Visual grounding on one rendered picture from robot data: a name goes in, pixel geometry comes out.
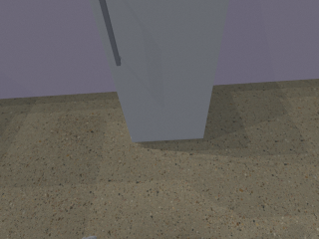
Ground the handle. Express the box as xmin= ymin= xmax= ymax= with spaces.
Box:
xmin=99 ymin=0 xmax=121 ymax=66

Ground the fridge door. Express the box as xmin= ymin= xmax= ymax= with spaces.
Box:
xmin=91 ymin=0 xmax=227 ymax=140

